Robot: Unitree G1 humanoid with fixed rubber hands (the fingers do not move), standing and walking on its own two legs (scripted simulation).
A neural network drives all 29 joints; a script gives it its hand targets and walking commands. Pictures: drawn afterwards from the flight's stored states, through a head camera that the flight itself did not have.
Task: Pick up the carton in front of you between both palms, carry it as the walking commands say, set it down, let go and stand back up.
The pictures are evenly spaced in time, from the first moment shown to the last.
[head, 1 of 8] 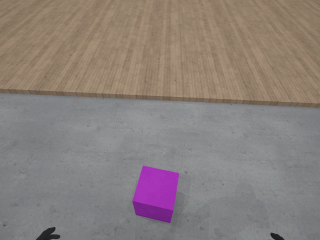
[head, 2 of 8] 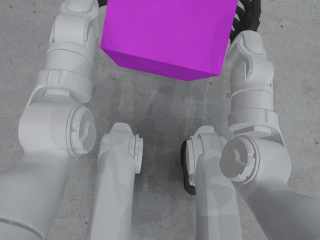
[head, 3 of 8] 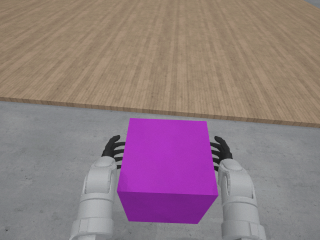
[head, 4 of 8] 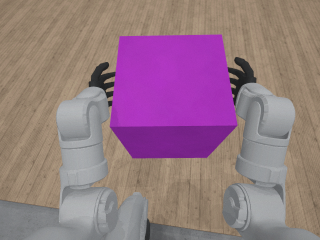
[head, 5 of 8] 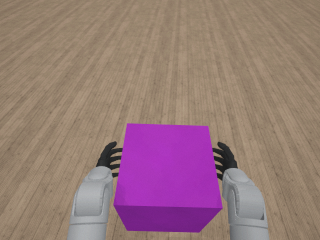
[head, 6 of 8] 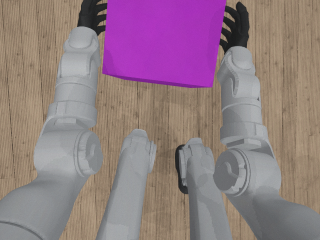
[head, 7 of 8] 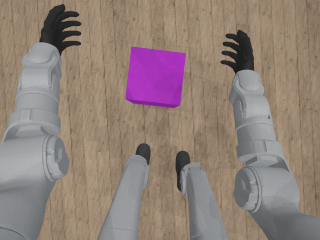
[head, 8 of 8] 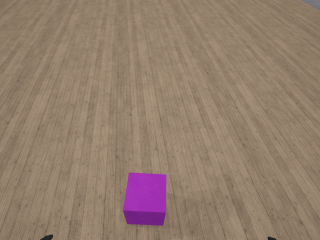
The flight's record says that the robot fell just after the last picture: no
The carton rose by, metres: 0.80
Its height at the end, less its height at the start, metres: +0.05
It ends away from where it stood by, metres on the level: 2.75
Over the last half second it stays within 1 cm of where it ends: yes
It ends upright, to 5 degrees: yes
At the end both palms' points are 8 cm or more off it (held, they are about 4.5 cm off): yes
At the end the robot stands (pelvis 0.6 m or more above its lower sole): yes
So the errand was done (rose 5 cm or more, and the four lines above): yes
